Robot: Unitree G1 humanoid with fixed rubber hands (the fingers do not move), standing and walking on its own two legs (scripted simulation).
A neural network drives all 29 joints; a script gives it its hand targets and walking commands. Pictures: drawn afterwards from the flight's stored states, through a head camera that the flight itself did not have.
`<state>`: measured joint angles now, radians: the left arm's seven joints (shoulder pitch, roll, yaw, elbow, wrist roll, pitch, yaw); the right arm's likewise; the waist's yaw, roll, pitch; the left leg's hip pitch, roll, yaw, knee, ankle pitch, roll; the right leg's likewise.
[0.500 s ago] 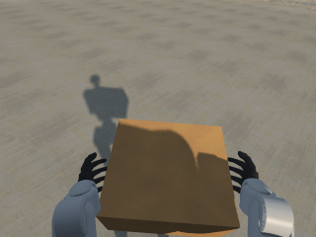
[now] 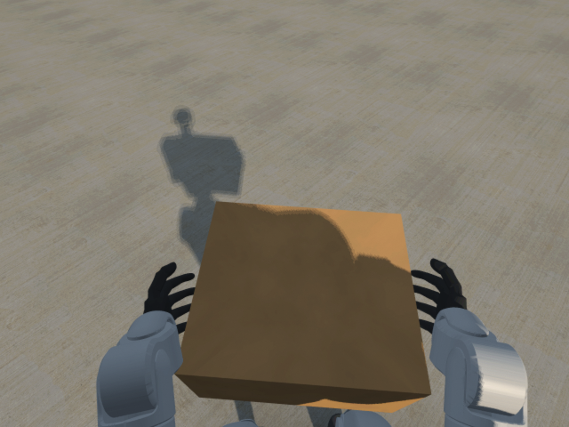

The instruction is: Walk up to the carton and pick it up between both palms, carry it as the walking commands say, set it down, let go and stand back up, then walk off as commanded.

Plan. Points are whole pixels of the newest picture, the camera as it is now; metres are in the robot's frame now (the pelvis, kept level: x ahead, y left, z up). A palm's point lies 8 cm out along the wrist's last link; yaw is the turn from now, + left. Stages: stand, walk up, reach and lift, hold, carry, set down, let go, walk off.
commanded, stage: carry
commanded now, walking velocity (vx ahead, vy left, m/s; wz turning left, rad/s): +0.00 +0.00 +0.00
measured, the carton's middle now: (301, 304) +0.29 +0.01 +0.02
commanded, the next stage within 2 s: none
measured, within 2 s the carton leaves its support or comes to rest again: neither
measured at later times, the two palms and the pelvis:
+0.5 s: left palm (216, 360) +0.18 +0.10 +0.09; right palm (558, 399) +0.15 -0.25 +0.09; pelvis -0.08 -0.05 +0.02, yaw -3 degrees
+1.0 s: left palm out of the picture +0.10 +0.11 +0.05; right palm out of the picture +0.11 -0.24 +0.06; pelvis -0.15 -0.07 +0.01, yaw +0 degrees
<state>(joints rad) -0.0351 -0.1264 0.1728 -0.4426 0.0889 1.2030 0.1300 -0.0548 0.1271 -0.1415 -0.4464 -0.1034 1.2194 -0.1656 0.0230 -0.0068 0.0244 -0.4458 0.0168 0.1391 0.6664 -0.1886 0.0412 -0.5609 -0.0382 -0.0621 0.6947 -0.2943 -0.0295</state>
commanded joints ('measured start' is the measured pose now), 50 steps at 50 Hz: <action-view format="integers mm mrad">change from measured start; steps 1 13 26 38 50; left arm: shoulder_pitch -702 -675 -541 -723 -699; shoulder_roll -803 -867 -928 -810 -588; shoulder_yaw -736 -808 -828 -725 -522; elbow -155 -259 -215 -51 379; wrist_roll -411 -423 -381 -337 -139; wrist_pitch -72 -48 -161 -269 -382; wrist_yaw -268 -223 -229 -267 -269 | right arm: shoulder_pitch -602 -571 -570 -709 -570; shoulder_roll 882 932 926 842 625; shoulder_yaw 717 750 829 736 453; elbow -50 -177 -230 -73 479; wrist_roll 364 461 461 367 176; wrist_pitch -75 -50 -177 -282 -402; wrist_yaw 271 268 304 301 340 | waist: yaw -7 -30 -19 -34 -28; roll -291 70 98 -78 249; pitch -425 -291 -519 -293 -370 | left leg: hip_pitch -28 192 314 188 187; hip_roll -67 272 158 95 202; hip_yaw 44 -339 -145 -130 -308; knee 331 -393 -153 -152 -359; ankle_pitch -351 -191 315 -79 -222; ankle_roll -34 145 3 -12 12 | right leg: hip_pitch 185 -78 336 175 185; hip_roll -239 7 -60 -121 -12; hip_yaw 367 96 71 142 16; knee -538 286 -211 -408 -116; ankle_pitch -573 13 117 -260 -140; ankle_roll -27 49 -9 -31 1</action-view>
